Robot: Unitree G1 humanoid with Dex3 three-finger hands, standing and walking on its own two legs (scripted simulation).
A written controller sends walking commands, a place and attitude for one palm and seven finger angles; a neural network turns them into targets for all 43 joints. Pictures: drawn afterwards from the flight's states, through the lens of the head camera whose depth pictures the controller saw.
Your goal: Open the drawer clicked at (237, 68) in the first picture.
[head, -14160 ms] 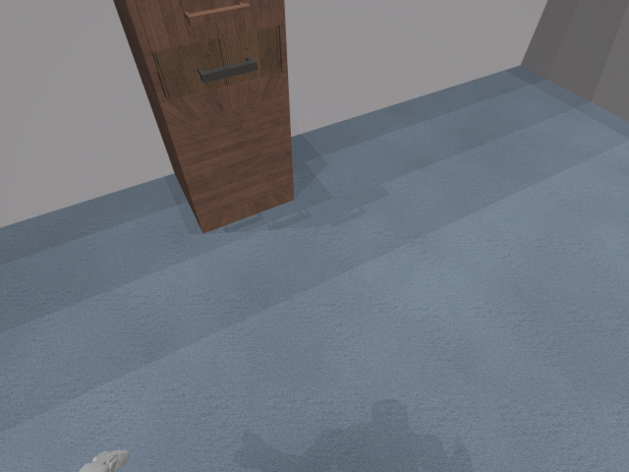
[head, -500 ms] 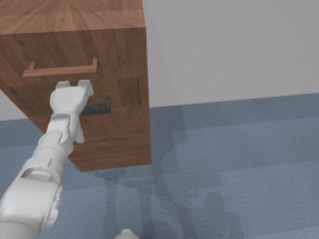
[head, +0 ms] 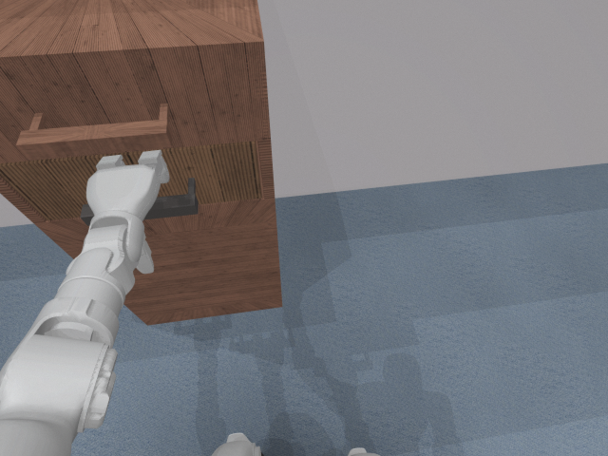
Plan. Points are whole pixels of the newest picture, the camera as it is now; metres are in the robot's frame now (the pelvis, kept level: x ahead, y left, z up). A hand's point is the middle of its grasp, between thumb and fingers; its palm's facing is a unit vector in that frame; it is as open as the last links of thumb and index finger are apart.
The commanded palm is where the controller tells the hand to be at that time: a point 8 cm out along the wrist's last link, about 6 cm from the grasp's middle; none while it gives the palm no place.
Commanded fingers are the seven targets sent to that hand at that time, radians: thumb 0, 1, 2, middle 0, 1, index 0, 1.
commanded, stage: lower the fingers behind the handle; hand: left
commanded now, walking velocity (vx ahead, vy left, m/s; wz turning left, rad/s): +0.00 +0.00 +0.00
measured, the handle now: (142, 198) +0.52 +0.25 -0.04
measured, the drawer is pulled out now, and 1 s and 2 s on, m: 0.00 0.00 0.00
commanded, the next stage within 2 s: close the thumb around the handle in 1.38 s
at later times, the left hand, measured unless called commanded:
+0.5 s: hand (141, 225) +0.45 +0.23 -0.02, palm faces -0.06 -0.03 -1.00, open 13.8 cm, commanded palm +0.44 +0.22 +0.03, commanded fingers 0.00 -0.50 0.30 -0.30 -1.20 -0.30 -1.20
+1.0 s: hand (151, 234) +0.46 +0.23 -0.06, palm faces -0.03 -0.02 -1.00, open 13.8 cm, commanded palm +0.45 +0.21 +0.00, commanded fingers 0.00 -0.50 0.30 -0.30 -1.20 -0.30 -1.20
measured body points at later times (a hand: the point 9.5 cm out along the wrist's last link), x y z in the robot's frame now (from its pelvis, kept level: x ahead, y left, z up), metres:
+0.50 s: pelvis -0.01 +0.00 -0.02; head +0.09 +0.01 +0.42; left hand +0.45 +0.23 +0.03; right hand +0.02 -0.27 -0.14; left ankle +0.02 +0.11 -0.70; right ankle -0.04 -0.12 -0.70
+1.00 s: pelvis -0.02 +0.01 -0.04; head +0.11 +0.02 +0.39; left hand +0.46 +0.23 +0.00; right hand -0.02 -0.26 -0.17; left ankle +0.02 +0.11 -0.70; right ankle -0.04 -0.12 -0.70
